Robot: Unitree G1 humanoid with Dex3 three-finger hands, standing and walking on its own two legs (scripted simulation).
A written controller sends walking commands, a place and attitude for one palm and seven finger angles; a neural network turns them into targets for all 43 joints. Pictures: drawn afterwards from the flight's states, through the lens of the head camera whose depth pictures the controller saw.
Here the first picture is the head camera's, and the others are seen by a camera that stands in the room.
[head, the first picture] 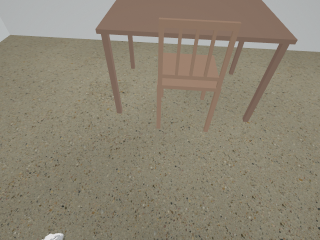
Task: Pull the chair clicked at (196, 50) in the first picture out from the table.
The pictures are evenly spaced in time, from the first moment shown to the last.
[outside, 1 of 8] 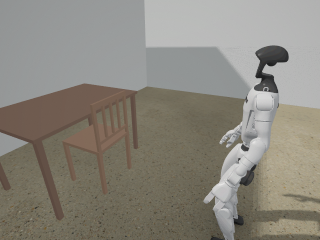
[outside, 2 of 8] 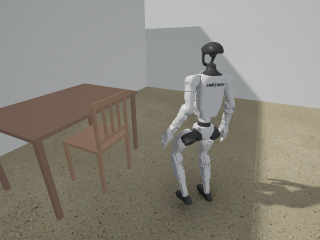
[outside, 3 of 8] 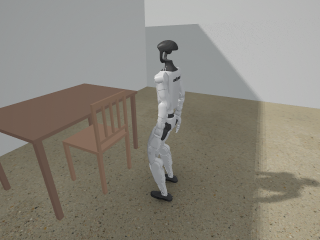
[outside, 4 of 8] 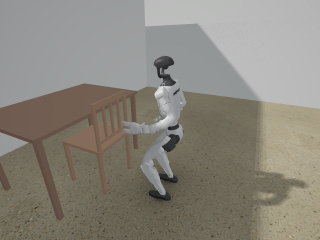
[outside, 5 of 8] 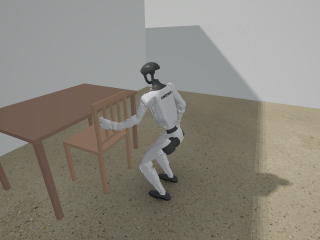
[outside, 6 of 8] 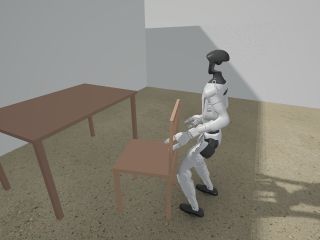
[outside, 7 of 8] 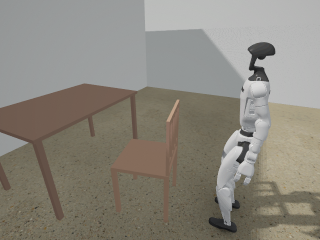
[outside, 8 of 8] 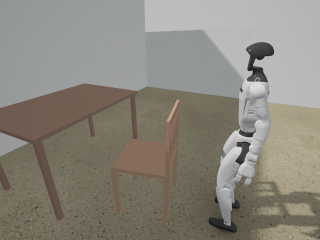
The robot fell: no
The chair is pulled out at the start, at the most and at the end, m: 0.00 0.59 0.58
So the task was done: yes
